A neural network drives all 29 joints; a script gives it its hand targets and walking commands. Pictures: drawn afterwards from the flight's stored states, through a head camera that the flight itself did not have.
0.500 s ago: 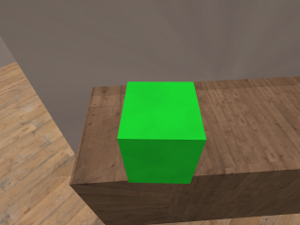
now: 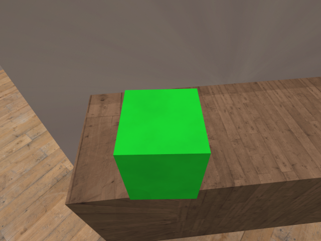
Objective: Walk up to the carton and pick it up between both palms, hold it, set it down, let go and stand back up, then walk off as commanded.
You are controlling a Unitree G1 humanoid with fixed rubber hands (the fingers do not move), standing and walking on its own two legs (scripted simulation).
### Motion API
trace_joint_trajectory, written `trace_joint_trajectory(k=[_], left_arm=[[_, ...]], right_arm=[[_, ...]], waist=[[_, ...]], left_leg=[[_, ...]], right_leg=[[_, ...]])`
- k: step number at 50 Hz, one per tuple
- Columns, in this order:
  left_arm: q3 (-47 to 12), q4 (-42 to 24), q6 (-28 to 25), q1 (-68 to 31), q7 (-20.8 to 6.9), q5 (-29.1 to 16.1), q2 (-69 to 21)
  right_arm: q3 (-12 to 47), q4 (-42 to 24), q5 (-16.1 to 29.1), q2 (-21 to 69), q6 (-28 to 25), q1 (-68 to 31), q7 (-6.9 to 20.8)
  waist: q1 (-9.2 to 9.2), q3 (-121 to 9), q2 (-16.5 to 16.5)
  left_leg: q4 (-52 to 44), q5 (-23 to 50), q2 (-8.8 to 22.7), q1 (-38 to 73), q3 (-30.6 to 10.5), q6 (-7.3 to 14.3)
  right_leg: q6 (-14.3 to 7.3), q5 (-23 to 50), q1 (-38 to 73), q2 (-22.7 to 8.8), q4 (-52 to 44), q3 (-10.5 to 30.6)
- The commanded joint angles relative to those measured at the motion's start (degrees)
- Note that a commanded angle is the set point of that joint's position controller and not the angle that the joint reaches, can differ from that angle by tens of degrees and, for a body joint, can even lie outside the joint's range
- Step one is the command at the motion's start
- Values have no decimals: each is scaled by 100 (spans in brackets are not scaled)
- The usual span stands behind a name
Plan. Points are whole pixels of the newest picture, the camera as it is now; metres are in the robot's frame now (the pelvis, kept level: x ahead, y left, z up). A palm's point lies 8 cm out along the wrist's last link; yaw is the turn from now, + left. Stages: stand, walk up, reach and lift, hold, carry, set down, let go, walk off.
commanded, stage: walk up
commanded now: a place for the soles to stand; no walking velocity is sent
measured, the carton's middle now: (162, 146) +0.38 +0.02 +0.01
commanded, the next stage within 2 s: reach and lift in 0.24 s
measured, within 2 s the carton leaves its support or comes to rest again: neither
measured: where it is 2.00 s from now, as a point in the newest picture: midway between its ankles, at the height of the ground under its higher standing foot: outside the picture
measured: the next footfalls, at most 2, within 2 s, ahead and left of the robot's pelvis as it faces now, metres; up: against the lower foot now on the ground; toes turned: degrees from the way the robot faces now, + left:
none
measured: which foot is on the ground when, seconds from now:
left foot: down 0.00-1.00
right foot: down 0.00-1.00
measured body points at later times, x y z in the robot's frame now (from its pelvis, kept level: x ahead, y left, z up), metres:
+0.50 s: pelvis -0.01 +0.00 -0.02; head +0.04 +0.03 +0.42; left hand +0.19 +0.27 -0.12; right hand +0.16 -0.30 -0.11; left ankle -0.01 +0.13 -0.75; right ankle -0.02 -0.11 -0.75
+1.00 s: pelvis -0.02 +0.02 +0.00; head -0.02 +0.03 +0.45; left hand +0.15 +0.26 -0.08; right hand +0.11 -0.26 -0.07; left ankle -0.01 +0.13 -0.75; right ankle -0.02 -0.11 -0.75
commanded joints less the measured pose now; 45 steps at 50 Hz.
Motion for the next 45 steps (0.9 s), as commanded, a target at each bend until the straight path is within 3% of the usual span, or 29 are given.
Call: trace_joint_trajectory(k=[1, 3, 12, 13, 14, 16, 19, 20, 23, 25, 26, 27, 29, 31, 36, 41, 45], left_arm=[[233, -301, -107, -204, 77, -2, 1196], [234, -293, -97, -218, 76, 4, 1198], [220, -298, -80, -193, 86, 3, 1195], [417, -2309, 1076, -2204, 211, -39, 923], [402, -2704, 1684, -2110, 266, -5, 849], [388, -3061, 2425, -1672, 144, 251, 791], [491, -3929, 2883, -937, -4, 499, 750], [573, -4211, 2945, -726, -3, 571, 682], [777, -4567, 2952, -110, 16, 762, 440], [838, -4671, 2995, -55, 64, 942, 356], [789, -4651, 2980, -22, 85, 912, 284], [831, -4753, 2954, -104, 93, 918, 360], [820, -4833, 2864, -135, 119, 862, 296], [714, -4899, 2844, -191, 160, 802, 197], [572, -5263, 2440, -134, 183, 476, 27], [453, -5238, 2049, 216, 240, 259, -155], [392, -5162, 1890, 322, 242, 127, -94]], right_arm=[[-217, -365, 1, -1181, -111, -282, -69], [-203, -328, 5, -1141, -111, -222, -85], [-224, -365, -4, -1186, -99, -257, -86], [-754, -1068, -488, -351, -832, -2192, 94], [-886, -1002, -480, -626, -813, -1831, 268], [-890, -1248, -321, -894, -632, -1277, 377], [-957, -1577, -2, -1219, -499, -504, 370], [-927, -1755, 82, -1264, -501, -433, 347], [-784, -1879, 246, -1195, -546, -129, 304], [-777, -2054, 161, -1149, -415, -92, 373], [-793, -2142, 150, -1079, -387, -38, 412], [-748, -2255, 159, -1017, -320, -100, 399], [-774, -2379, 218, -940, -276, -114, 390], [-801, -2502, 188, -895, -175, -80, 483], [-858, -3033, 271, -761, -386, 88, 492], [-938, -3501, 235, -548, -578, 421, 501], [-1044, -3908, 106, -359, -531, 642, 410]], waist=[[40, -548, 44], [15, -447, -88], [46, -479, 71], [-89, 204, -193], [-195, 343, -333], [-165, -235, -623], [-318, -1567, -185], [-285, -1717, -61], [-180, -1445, -5], [-92, -831, 335], [-89, -577, 183], [-24, -455, 88], [-86, -334, 80], [-98, -199, 197], [-100, -787, -32], [-18, -846, -166], [23, -486, -281]], left_leg=[[-177, 860, 639, 382, -472, 199], [-199, 866, 639, 302, -466, 204], [-168, 931, 640, 404, -403, 197], [771, -425, -149, -677, 215, 10], [1051, -777, -34, -539, 129, -3], [1399, -718, -20, -230, 69, 20], [1827, 556, -64, 559, 2, -130], [1861, 1018, -86, 680, -48, -152], [1803, 1835, -153, 794, -63, -172], [1347, 1066, -95, 473, -21, -234], [1195, 787, -129, 548, 46, -219], [1128, 769, -157, 464, 73, -177], [1045, 993, -196, 425, 54, -170], [820, 527, -135, 327, 50, -170], [822, 1260, -156, 723, 36, -196], [527, 1092, -190, 871, 95, -159], [215, 434, -195, 661, 199, -100]], right_leg=[[-149, 1229, -58, -784, -163, 476], [-155, 1261, -85, -741, -146, 475], [-156, 1354, -85, -746, -159, 511], [-64, -461, -954, -212, 494, -439], [-120, -647, -1229, -207, 697, -394], [-33, 0, -1356, -185, 992, -525], [17, 1831, -902, -80, 1327, -563], [11, 2344, -730, -49, 1409, -551], [70, 3012, -604, 11, 1358, -572], [-51, 1847, -510, 4, 1095, -592], [-35, 1588, -563, 49, 904, -604], [7, 1766, -572, 13, 802, -531], [56, 2377, -496, -12, 724, -433], [-32, 1510, -485, 31, 601, -438], [54, 2439, -429, 108, 542, -401], [33, 1788, -412, 137, 228, -398], [14, 925, -451, 108, -41, -353]])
